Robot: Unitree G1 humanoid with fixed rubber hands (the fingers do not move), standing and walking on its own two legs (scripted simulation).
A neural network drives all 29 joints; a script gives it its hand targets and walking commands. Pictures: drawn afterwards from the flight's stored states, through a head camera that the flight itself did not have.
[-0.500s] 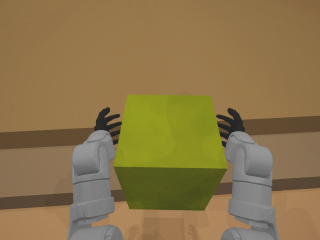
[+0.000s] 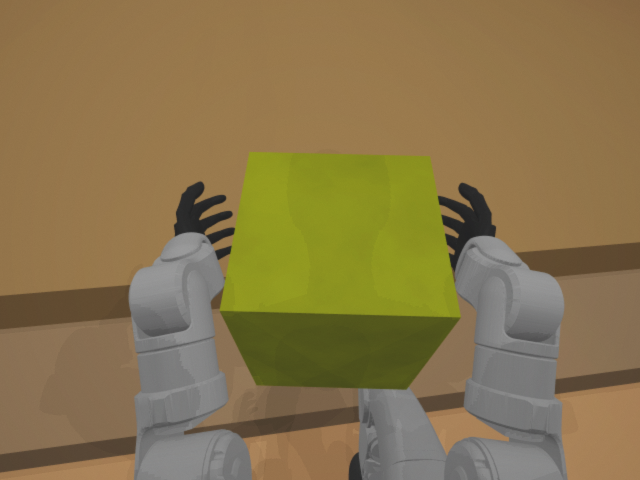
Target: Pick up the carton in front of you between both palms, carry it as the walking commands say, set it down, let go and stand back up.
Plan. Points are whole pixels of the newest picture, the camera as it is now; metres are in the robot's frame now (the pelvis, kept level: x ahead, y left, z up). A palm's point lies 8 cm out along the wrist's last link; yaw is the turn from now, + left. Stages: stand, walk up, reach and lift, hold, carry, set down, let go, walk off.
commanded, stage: carry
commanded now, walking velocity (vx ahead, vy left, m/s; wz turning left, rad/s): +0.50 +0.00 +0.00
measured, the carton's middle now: (335, 281) +0.35 -0.02 +0.05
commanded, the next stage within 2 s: none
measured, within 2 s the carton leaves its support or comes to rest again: neither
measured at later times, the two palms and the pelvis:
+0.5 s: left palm out of the picture +0.62 +0.10 +0.35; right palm out of the picture +0.63 -0.21 +0.32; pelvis +0.28 -0.04 +0.15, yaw -1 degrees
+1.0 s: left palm out of the picture +0.98 +0.08 +0.44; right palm out of the picture +0.96 -0.22 +0.47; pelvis +0.62 -0.07 +0.30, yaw -1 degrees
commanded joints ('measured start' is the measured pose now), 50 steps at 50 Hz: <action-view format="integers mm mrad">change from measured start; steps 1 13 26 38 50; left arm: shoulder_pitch -604 -647 -607 -651 -649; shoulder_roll -638 -699 -466 -636 -608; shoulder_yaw -592 -807 -425 -445 -622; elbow -70 -259 29 -22 -90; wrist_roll -126 -384 -184 -54 -191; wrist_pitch -19 -14 135 20 72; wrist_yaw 10 -79 -30 -63 -4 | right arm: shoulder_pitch -625 -523 -755 -895 -547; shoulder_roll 707 567 606 967 597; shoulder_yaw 608 507 503 744 481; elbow -114 -207 19 -62 -48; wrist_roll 214 34 115 294 122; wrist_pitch -32 -12 140 9 76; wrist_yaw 39 0 -55 73 21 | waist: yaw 138 157 103 30 104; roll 306 10 -240 -91 258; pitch -340 -373 -136 -348 -292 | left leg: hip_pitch -264 -968 -877 55 -144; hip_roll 96 -57 -31 195 76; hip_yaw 113 -64 273 -442 155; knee -12 1568 1268 260 -32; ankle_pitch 1282 -9 -38 2 1296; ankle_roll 182 101 115 225 182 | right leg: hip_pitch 743 1178 928 153 576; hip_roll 107 -178 -58 65 94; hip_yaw -197 510 -48 259 -235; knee -387 -1220 -1582 287 -422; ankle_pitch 218 339 969 328 349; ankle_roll -30 -178 -131 -24 -56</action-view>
